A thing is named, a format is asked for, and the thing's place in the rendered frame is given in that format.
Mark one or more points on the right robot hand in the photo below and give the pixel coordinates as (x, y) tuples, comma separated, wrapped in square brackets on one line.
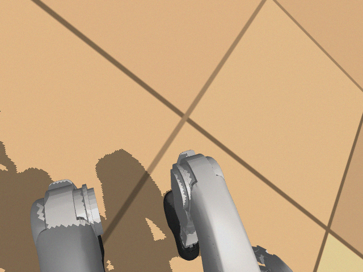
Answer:
[(272, 262)]

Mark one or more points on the right robot foot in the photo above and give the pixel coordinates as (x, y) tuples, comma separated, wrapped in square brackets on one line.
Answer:
[(174, 224)]

